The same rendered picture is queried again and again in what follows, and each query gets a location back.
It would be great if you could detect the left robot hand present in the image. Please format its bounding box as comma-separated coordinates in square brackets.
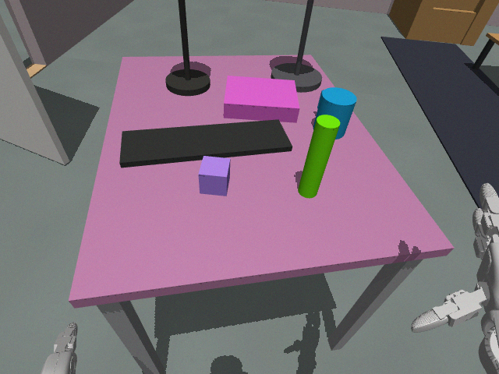
[41, 323, 78, 374]

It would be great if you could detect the coffee table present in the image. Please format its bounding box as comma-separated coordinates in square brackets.
[472, 33, 499, 70]

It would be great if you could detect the desk lamp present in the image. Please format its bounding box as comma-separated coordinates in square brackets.
[165, 0, 211, 96]
[271, 0, 322, 93]

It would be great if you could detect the right robot arm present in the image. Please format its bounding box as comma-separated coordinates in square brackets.
[479, 309, 499, 374]

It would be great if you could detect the right robot hand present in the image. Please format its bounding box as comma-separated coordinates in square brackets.
[411, 183, 499, 333]

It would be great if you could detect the armchair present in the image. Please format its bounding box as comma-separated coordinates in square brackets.
[389, 0, 499, 46]

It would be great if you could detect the table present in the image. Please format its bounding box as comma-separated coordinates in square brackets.
[69, 55, 454, 374]

